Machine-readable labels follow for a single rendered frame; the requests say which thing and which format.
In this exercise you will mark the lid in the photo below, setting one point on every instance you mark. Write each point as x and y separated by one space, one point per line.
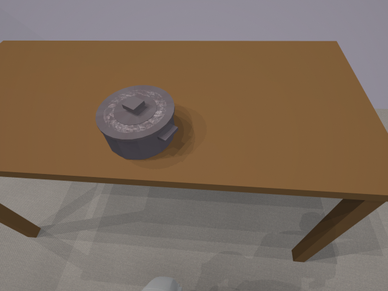
119 124

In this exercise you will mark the robot left thigh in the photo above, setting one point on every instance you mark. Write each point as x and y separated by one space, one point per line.
162 283

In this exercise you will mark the pot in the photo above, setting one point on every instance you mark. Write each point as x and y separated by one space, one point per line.
145 148

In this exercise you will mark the table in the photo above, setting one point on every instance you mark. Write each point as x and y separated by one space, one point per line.
273 117

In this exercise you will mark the knob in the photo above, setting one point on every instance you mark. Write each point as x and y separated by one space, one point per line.
133 104

